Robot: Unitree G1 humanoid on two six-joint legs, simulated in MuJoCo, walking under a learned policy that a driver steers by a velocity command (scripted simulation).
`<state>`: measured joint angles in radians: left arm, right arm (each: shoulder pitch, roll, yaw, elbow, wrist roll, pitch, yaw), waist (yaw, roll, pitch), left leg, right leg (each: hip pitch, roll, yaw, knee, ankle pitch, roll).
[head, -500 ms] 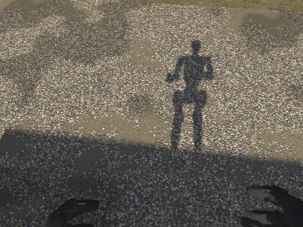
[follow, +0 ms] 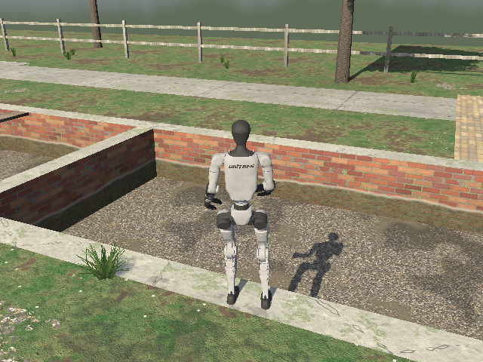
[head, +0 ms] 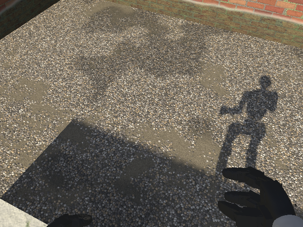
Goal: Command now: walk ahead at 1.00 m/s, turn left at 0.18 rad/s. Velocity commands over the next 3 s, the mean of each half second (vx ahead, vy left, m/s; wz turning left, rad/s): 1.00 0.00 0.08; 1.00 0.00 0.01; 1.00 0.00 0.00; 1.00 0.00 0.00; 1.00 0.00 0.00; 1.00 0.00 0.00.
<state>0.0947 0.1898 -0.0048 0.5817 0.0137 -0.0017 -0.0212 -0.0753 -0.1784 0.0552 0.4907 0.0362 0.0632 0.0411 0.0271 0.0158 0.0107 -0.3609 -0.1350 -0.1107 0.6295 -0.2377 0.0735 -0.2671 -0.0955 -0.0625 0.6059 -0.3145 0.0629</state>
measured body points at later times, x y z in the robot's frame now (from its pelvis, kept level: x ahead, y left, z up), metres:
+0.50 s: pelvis +0.02 -0.03 +0.00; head +0.01 -0.03 +0.45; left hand +0.24 +0.17 -0.06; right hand +0.29 -0.22 -0.02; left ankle +0.05 +0.07 -0.72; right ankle +0.00 -0.17 -0.72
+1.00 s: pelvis +0.03 -0.04 +0.00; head +0.03 -0.04 +0.45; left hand +0.25 +0.15 -0.07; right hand +0.29 -0.22 -0.04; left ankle +0.05 +0.07 -0.72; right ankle +0.00 -0.17 -0.72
